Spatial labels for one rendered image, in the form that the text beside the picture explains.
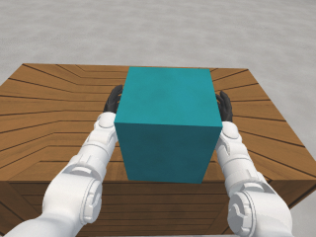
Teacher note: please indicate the left robot upper arm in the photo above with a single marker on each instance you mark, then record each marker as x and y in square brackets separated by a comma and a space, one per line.
[71, 202]

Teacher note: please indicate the right robot upper arm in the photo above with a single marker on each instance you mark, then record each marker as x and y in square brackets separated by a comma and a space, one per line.
[257, 214]

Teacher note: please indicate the robot left forearm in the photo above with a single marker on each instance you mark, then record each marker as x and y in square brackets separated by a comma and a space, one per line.
[95, 153]

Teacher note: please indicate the right robot hand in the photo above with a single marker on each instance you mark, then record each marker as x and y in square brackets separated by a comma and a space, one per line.
[225, 108]

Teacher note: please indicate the robot right forearm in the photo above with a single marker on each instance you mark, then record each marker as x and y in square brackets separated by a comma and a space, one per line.
[237, 166]

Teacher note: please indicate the pedestal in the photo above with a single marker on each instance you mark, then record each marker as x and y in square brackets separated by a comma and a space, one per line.
[47, 111]

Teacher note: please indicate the left robot hand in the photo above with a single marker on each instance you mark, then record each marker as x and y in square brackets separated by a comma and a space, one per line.
[112, 104]

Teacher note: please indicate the carton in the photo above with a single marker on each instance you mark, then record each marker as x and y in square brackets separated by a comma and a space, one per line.
[167, 123]

